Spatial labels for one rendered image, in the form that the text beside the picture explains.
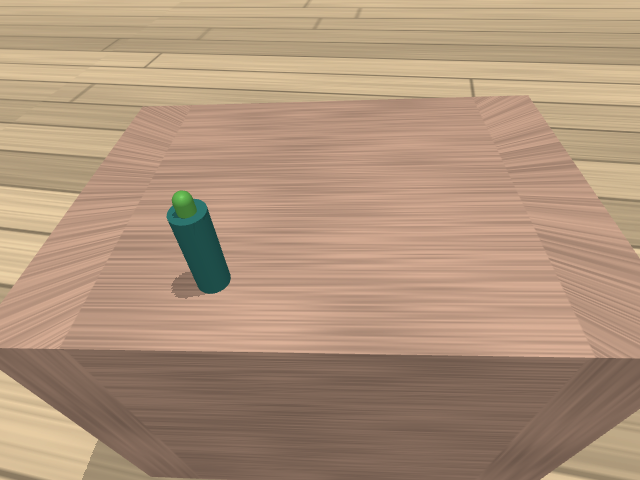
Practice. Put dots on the bottle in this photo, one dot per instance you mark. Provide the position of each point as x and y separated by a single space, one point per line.
192 226

